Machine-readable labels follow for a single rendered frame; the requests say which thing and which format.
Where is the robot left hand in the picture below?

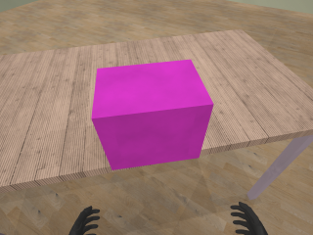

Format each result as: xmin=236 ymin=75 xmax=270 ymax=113
xmin=68 ymin=206 xmax=100 ymax=235

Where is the carton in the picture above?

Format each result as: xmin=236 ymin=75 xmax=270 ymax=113
xmin=91 ymin=59 xmax=214 ymax=170

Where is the robot right hand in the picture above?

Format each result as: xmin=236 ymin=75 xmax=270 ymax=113
xmin=230 ymin=202 xmax=268 ymax=235

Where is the table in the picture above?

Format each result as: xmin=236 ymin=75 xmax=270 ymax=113
xmin=0 ymin=29 xmax=313 ymax=235

